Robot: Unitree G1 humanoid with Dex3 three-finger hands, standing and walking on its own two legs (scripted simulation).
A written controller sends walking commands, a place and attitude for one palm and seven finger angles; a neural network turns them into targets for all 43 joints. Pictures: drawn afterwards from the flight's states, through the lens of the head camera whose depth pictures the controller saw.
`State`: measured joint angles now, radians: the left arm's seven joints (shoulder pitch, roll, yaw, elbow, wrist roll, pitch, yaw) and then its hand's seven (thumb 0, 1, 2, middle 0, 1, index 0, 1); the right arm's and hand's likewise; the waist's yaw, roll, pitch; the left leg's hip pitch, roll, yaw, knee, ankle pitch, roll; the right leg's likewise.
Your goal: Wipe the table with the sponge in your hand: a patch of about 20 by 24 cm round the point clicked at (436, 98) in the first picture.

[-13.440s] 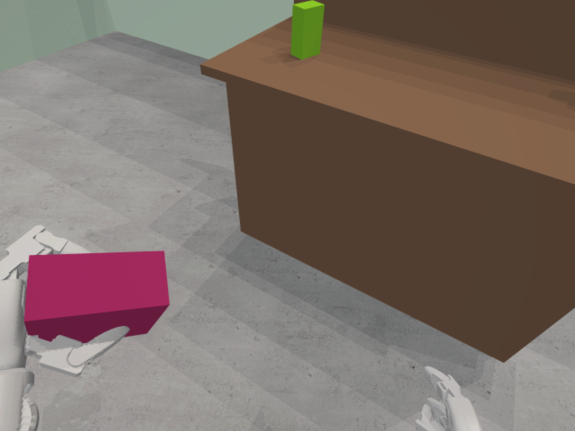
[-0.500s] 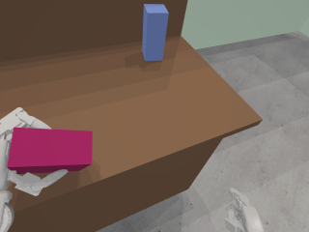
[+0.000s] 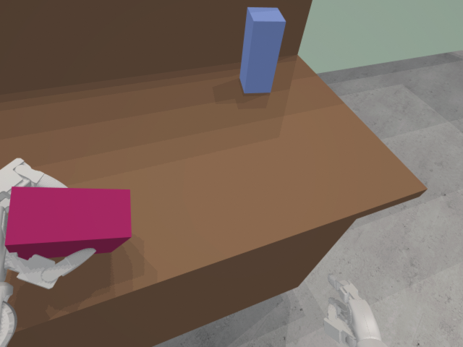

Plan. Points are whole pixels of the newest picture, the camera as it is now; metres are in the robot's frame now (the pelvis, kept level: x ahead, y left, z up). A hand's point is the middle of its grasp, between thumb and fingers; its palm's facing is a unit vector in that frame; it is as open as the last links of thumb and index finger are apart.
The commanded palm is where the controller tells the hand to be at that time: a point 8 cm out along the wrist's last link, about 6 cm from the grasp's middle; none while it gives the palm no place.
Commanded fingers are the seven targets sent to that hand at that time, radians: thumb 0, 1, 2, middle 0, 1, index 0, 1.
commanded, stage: look again from close up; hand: left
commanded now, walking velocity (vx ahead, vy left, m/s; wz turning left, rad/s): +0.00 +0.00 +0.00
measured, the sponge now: (87, 225) +0.23 +0.22 +0.13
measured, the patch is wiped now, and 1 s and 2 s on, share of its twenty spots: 0.00 0.00 0.00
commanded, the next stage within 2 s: turn the palm down, sponge in hand in 0.26 s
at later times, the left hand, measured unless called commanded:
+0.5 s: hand (25, 187) +0.24 +0.28 +0.20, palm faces +0.45 -0.79 -0.42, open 10.3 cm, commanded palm +0.16 +0.27 +0.19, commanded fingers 0.00 0.10 1.30 -1.20 -1.60 -1.20 -1.60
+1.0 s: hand (70, 227) +0.21 +0.22 +0.17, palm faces +0.29 -0.57 -0.77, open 10.3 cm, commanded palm +0.16 +0.25 +0.23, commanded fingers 0.00 0.10 1.30 -1.20 -1.60 -1.20 -1.60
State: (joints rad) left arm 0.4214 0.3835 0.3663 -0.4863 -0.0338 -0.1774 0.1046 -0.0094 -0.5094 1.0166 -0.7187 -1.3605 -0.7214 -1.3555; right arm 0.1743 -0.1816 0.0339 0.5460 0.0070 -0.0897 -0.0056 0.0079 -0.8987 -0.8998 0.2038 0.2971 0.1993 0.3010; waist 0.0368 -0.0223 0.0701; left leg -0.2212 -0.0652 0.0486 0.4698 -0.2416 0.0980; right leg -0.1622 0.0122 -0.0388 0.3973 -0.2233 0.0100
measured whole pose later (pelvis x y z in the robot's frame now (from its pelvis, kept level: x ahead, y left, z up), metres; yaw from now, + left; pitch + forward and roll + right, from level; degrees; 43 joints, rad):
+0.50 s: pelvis -0.02 -0.02 -0.01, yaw +1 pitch -1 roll +0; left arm 0.06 0.52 0.41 -0.31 -0.05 0.03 0.01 -0.01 -0.51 1.02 -0.72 -1.36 -0.72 -1.35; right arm 0.18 -0.24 0.06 0.61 -0.01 -0.08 0.00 0.01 -0.90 -0.90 0.20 0.30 0.20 0.30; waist 0.07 -0.02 0.04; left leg -0.26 -0.09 0.04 0.50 -0.22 0.08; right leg -0.24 0.01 -0.02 0.54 -0.28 -0.02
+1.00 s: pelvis -0.03 -0.09 -0.02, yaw +2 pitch -2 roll +0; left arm 0.10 0.65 0.34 -0.25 0.15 0.19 -0.11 -0.01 -0.51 1.02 -0.72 -1.36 -0.72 -1.35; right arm 0.10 -0.28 0.05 0.62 0.03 -0.02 -0.12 0.01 -0.90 -0.90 0.20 0.30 0.20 0.30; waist 0.09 0.08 0.02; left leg -0.33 0.00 -0.01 0.64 -0.28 -0.01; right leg -0.28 0.09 -0.08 0.62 -0.31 -0.10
